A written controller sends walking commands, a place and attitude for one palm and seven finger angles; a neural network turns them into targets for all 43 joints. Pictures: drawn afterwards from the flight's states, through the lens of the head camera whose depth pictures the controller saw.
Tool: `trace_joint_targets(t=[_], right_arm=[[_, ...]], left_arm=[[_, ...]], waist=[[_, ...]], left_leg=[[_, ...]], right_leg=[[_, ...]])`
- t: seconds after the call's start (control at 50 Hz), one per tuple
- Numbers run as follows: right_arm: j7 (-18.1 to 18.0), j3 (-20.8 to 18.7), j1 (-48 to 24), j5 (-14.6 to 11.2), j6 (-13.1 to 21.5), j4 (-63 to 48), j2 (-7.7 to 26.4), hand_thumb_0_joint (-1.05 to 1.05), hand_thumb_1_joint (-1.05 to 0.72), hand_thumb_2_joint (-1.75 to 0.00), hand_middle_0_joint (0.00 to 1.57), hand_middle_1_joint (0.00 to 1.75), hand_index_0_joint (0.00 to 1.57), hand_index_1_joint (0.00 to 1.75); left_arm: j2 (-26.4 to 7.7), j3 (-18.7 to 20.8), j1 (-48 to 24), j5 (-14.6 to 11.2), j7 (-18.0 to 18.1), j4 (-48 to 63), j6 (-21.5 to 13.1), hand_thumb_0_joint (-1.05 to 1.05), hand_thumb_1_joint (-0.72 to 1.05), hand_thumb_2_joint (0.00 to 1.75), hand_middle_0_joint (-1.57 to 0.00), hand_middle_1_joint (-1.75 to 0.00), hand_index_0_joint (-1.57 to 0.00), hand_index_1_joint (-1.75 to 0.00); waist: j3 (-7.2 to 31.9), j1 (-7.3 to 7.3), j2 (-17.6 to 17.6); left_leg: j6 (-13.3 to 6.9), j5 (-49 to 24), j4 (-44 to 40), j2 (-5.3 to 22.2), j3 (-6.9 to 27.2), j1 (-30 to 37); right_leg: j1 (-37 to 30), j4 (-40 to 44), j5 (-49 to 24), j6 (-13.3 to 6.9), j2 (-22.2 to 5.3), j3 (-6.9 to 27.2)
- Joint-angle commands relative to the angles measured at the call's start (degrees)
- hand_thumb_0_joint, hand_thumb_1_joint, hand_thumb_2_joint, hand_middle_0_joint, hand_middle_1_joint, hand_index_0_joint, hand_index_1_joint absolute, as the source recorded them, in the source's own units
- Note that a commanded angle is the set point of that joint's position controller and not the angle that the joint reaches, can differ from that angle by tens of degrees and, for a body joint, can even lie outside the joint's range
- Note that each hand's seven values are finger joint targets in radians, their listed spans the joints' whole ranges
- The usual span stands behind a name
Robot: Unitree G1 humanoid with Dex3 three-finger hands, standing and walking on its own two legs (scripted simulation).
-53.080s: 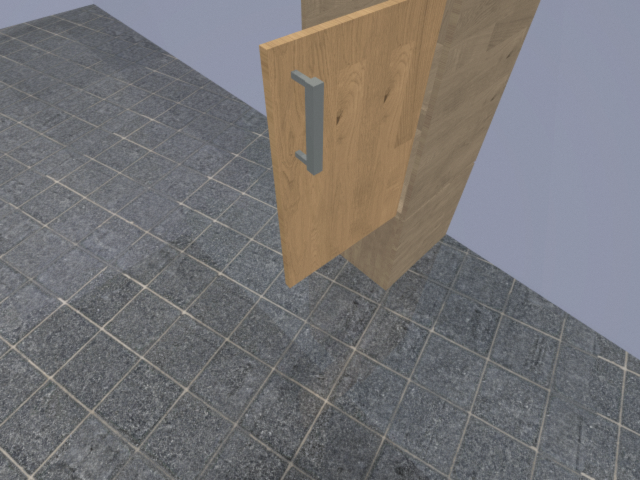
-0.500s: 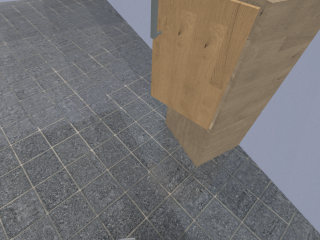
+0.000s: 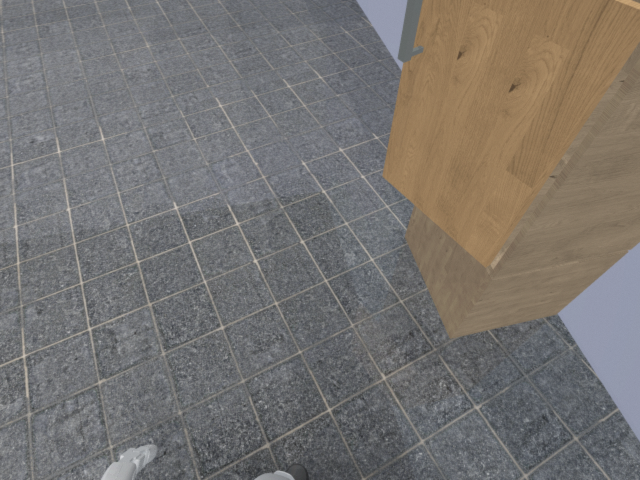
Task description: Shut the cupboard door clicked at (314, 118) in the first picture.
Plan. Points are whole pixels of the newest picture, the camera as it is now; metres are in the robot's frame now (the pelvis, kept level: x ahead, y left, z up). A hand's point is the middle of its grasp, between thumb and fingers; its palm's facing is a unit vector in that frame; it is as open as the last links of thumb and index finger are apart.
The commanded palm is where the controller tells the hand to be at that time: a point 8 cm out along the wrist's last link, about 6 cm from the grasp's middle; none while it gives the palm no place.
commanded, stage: walk to a spot facing it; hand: left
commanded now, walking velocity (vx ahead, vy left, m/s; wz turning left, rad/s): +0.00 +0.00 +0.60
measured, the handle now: (419, 15) +0.88 -0.17 +0.13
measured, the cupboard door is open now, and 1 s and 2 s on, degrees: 23 23 23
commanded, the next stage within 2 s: turn to face it in 1.68 s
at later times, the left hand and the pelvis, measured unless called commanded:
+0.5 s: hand out of the picture -0.05 +0.22 -0.19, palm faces +0.36 -0.91 -0.22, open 7.4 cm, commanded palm none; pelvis +0.00 +0.02 -0.01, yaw +19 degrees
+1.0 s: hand out of the picture +0.06 +0.24 -0.14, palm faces +0.56 -0.79 -0.26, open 7.4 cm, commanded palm none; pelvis +0.08 +0.02 +0.00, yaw +36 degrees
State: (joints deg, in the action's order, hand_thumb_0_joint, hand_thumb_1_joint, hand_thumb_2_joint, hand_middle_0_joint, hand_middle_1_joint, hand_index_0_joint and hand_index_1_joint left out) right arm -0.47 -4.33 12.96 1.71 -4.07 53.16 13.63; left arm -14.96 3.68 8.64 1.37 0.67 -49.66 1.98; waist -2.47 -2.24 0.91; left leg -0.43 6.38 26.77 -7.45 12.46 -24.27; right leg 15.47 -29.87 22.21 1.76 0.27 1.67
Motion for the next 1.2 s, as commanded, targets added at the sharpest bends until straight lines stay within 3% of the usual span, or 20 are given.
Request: trace_joint_targets(t=[0.0, 0.02, 0.08, 0.2, 0.32, 0.36, 0.38, 0.4, 0.42, 0.44, 0.56, 0.7, 0.78, 0.82, 0.84, 0.86, 0.88, 0.94, 1.0, 1.18], right_arm=[[0.3, -3.3, -0.2, -0.1, 0.9, -5.0, 7.7, 0.00, -0.90, -0.90, 0.20, 0.30, 0.20, 0.30], [0.9, -2.8, 3.6, 0.2, 0.5, -5.2, 5.3, 0.00, -0.90, -0.90, 0.20, 0.30, 0.20, 0.30], [1.7, -2.1, 1.6, -0.2, 0.8, -4.0, 5.2, 0.00, -0.90, -0.90, 0.20, 0.30, 0.20, 0.30], [1.7, -0.5, -6.1, -0.8, 0.7, -6.1, 2.8, 0.00, -0.90, -0.90, 0.20, 0.30, 0.20, 0.30], [1.7, 0.1, -7.5, -1.1, 1.6, -6.5, 2.1, 0.00, -0.90, -0.90, 0.20, 0.30, 0.20, 0.30], [1.5, -0.2, -2.4, -0.9, 2.2, -5.3, 3.6, 0.00, -0.90, -0.90, 0.20, 0.30, 0.20, 0.30], [1.5, -1.0, 1.6, -0.6, 2.7, -4.2, 6.8, 0.00, -0.90, -0.90, 0.20, 0.30, 0.20, 0.30], [1.0, -2.7, 5.0, -0.3, 3.1, -3.7, 13.5, 0.00, -0.90, -0.90, 0.20, 0.30, 0.20, 0.30], [0.4, -3.0, 8.9, -0.7, 2.5, -2.5, 15.2, 0.00, -0.90, -0.90, 0.20, 0.30, 0.20, 0.30], [-0.2, -2.4, 8.0, -0.4, 2.3, -2.4, 13.6, 0.00, -0.90, -0.90, 0.20, 0.30, 0.20, 0.30], [-1.5, -0.7, 0.4, -0.1, 3.4, -5.0, 9.5, 0.00, -0.90, -0.90, 0.20, 0.30, 0.20, 0.30], [-0.6, -1.2, 3.8, 0.2, 4.1, -4.0, 10.3, 0.00, -0.90, -0.90, 0.20, 0.30, 0.20, 0.30], [-0.4, -1.5, 2.5, 0.4, 4.1, -4.0, 10.6, 0.00, -0.90, -0.90, 0.20, 0.30, 0.20, 0.30], [-0.4, -1.6, -0.1, -0.1, 4.2, -4.4, 9.6, 0.00, -0.90, -0.90, 0.20, 0.30, 0.20, 0.30], [-0.2, -1.0, -0.6, -0.7, 4.5, -4.7, 6.8, 0.00, -0.90, -0.90, 0.20, 0.30, 0.20, 0.30], [-0.1, -0.1, 2.2, -1.3, 5.1, -5.4, 1.9, 0.00, -0.90, -0.90, 0.20, 0.30, 0.20, 0.30], [0.2, -0.9, -0.7, -0.4, 4.7, -6.3, 5.3, 0.00, -0.90, -0.90, 0.20, 0.30, 0.20, 0.30], [1.4, -1.1, 2.3, 0.6, 3.6, -3.2, 3.9, 0.00, -0.90, -0.90, 0.20, 0.30, 0.20, 0.30], [2.5, -0.7, 3.7, -0.2, 3.2, -1.6, 1.2, 0.00, -0.90, -0.90, 0.20, 0.30, 0.20, 0.30], [3.6, 0.9, -9.1, -0.3, 3.7, -5.3, -0.7, 0.00, -0.90, -0.90, 0.20, 0.30, 0.20, 0.30]], left_arm=[[-12.0, 2.7, 0.0, 0.4, 2.3, 4.2, -0.6, 0.00, 0.90, 0.90, -0.20, -0.30, -0.20, -0.30], [-10.6, 2.1, -6.3, 0.4, 2.2, 5.9, -0.4, 0.00, 0.90, 0.90, -0.20, -0.30, -0.20, -0.30], [-5.6, 1.2, -1.2, 0.0, 1.7, 4.0, -2.3, 0.00, 0.90, 0.90, -0.20, -0.30, -0.20, -0.30], [-7.5, 2.3, 10.7, 0.2, 1.8, 0.4, -2.7, 0.00, 0.90, 0.90, -0.20, -0.30, -0.20, -0.30], [-8.8, 3.4, 11.4, 0.8, 1.6, 0.5, -2.2, 0.00, 0.90, 0.90, -0.20, -0.30, -0.20, -0.30], [-8.8, 3.4, 9.7, 0.2, 1.4, 0.9, -2.1, 0.00, 0.90, 0.90, -0.20, -0.30, -0.20, -0.30], [-7.6, 3.0, 9.7, -0.3, 1.2, 1.5, -1.9, 0.00, 0.90, 0.90, -0.20, -0.30, -0.20, -0.30], [-3.4, 1.9, 9.2, -0.6, 0.7, 3.7, -1.8, 0.00, 0.90, 0.90, -0.20, -0.30, -0.20, -0.30], [-2.7, 1.1, 4.8, -0.4, 1.2, 5.5, -1.0, 0.00, 0.90, 0.90, -0.20, -0.30, -0.20, -0.30], [-3.4, 1.4, 2.8, -0.1, 1.4, 6.4, -0.6, 0.00, 0.90, 0.90, -0.20, -0.30, -0.20, -0.30], [-3.0, 2.2, 3.4, -0.1, 0.2, 3.2, -0.1, 0.00, 0.90, 0.90, -0.20, -0.30, -0.20, -0.30], [-3.3, 2.0, -3.5, 0.4, -1.6, 6.1, -1.3, 0.00, 0.90, 0.90, -0.20, -0.30, -0.20, -0.30], [-2.8, 1.7, -2.2, 0.2, -1.9, 6.3, -2.0, 0.00, 0.90, 0.90, -0.20, -0.30, -0.20, -0.30], [-3.7, 2.3, 5.1, 0.2, -1.8, 3.9, -2.7, 0.00, 0.90, 0.90, -0.20, -0.30, -0.20, -0.30], [-7.0, 3.2, 10.5, 0.5, -1.3, 2.4, -3.4, 0.00, 0.90, 0.90, -0.20, -0.30, -0.20, -0.30], [-13.2, 4.5, 14.7, 1.3, -0.3, 1.9, -4.1, 0.00, 0.90, 0.90, -0.20, -0.30, -0.20, -0.30], [-12.8, 4.2, 14.2, 0.3, 0.1, 2.1, -3.4, 0.00, 0.90, 0.90, -0.20, -0.30, -0.20, -0.30], [-5.7, 2.5, 4.7, 0.2, 0.4, 3.6, -4.2, 0.00, 0.90, 0.90, -0.20, -0.30, -0.20, -0.30], [-2.6, 1.7, 5.8, -0.1, 0.0, 1.9, -5.5, 0.00, 0.90, 0.90, -0.20, -0.30, -0.20, -0.30], [-2.9, 1.7, 15.9, 0.5, 0.4, -4.1, -6.3, 0.00, 0.90, 0.90, -0.20, -0.30, -0.20, -0.30]], waist=[[-0.2, 1.10, -11.0], [-0.3, -2.87, -8.2], [-0.7, -1.10, -10.3], [2.7, 4.23, -11.6], [3.9, 4.63, -15.1], [6.4, 1.40, -12.6], [9.7, -0.83, -4.4], [12.3, -2.55, 14.4], [13.1, -4.49, 14.7], [9.9, -3.80, 9.3], [5.4, 0.56, 6.2], [0.8, -1.19, 8.4], [0.7, 0.46, 8.9], [2.8, 4.56, 6.2], [4.1, 7.31, -1.9], [8.7, 8.77, -20.8], [3.4, 8.41, -19.2], [-3.3, 1.77, -11.6], [-1.6, 0.45, -9.5], [-3.5, 4.02, -10.0]], left_leg=[[2.9, 24.2, 37.9, 2.8, -3.9, -10.9], [2.6, 21.9, 42.9, 3.1, -6.0, -9.9], [3.8, 15.2, 44.3, 6.3, -9.5, -11.8], [4.1, 18.7, 31.4, 7.3, -14.3, -10.9], [2.5, 19.6, 14.2, 7.1, -18.3, -1.8], [1.6, 9.1, 2.7, 6.1, -18.7, 9.6], [0.2, -5.7, -2.3, 10.4, -14.2, 21.6], [-6.9, -29.2, -2.9, 27.2, 6.6, 33.0], [-12.8, -45.1, -1.9, 32.0, 10.3, 31.5], [-13.4, -39.4, -2.0, 31.1, 5.8, 27.0], [-8.1, -20.0, -5.4, 20.2, 1.5, 19.4], [-10.2, 16.9, -12.6, 18.5, 10.3, 16.2], [-9.7, 18.4, -10.7, 17.0, 11.4, 10.3], [-7.6, 19.7, -4.6, 13.9, 8.7, 0.4], [-5.1, 24.2, 3.1, 9.2, 4.5, -10.2], [-1.0, 29.0, 23.3, 1.8, -6.1, -20.3], [-0.4, 29.5, 37.0, 4.2, -6.7, -21.1], [0.4, 15.0, 46.8, 9.7, -7.4, -18.6], [1.5, 7.3, 44.9, 10.0, -10.5, -15.4], [0.2, 8.1, 24.0, 11.8, -17.7, -17.5]], right_leg=[[2.8, 22.0, 7.9, -12.2, -28.0, 23.7], [4.2, 19.0, 1.8, -12.0, -24.4, 16.8], [-3.9, 10.8, -23.5, -9.4, -15.7, 4.3], [-17.5, 4.5, -46.9, -8.6, -17.9, -0.9], [-17.0, -0.1, -50.4, -8.2, -19.8, -3.9], [-11.8, -6.9, -47.1, -5.0, -18.5, -7.9], [-3.3, -15.9, -35.8, -2.1, -16.4, -10.8], [14.3, -29.3, 4.8, 2.2, -7.8, -12.0], [17.6, -35.8, 16.9, 1.8, -6.7, -5.4], [17.5, -37.6, 14.3, 1.3, -7.8, -3.0], [16.7, -35.4, -0.2, 3.1, -6.0, -1.5], [18.2, -20.6, -1.0, 2.9, -3.9, -2.8], [8.2, -9.0, -1.1, 2.2, -1.0, -4.3], [-8.5, 0.4, -6.3, 1.8, 0.2, -4.7], [-21.3, 8.2, -2.2, 1.0, -5.1, 0.9], [-30.6, 17.0, 14.0, -4.2, -23.1, 22.5], [-18.4, 22.8, 23.2, -8.0, -28.9, 30.8], [-5.0, 22.9, 18.3, -6.6, -23.5, 17.1], [-6.9, 19.1, -8.3, -4.5, -17.2, -2.8], [-19.0, 14.1, -34.7, -6.0, -20.4, -13.0]])
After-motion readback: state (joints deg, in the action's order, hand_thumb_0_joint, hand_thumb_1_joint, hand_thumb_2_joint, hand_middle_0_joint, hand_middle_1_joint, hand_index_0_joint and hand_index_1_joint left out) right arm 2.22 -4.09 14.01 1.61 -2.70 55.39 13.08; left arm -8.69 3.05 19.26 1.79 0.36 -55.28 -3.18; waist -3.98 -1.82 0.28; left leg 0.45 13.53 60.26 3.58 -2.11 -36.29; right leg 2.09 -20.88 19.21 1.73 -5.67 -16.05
